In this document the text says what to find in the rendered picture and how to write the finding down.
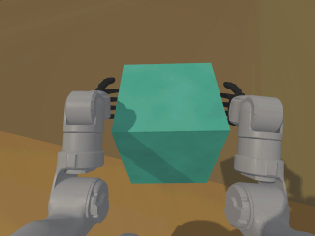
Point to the carton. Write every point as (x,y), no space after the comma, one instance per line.
(169,124)

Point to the robot left upper arm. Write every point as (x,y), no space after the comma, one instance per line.
(76,205)

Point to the robot right hand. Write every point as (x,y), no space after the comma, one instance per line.
(236,90)

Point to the robot right upper arm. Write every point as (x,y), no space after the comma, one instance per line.
(259,210)

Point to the left robot forearm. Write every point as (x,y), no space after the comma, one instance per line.
(83,125)

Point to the robot left hand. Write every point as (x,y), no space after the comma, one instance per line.
(103,85)

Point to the right robot forearm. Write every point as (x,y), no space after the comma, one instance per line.
(260,130)

